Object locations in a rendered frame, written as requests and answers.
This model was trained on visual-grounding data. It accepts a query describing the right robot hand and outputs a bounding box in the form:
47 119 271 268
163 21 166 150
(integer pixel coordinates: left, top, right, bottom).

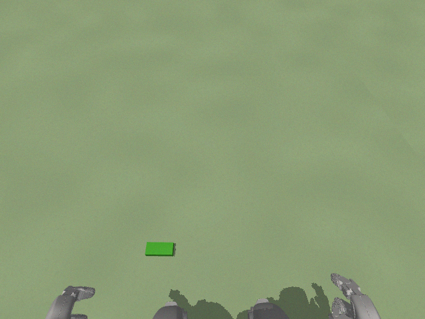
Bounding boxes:
329 273 381 319

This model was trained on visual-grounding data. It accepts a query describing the left robot hand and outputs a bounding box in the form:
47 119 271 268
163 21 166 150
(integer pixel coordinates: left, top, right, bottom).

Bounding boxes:
45 286 95 319

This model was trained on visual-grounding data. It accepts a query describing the small box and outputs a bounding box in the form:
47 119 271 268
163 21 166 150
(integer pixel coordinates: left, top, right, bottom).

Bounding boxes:
145 242 174 257

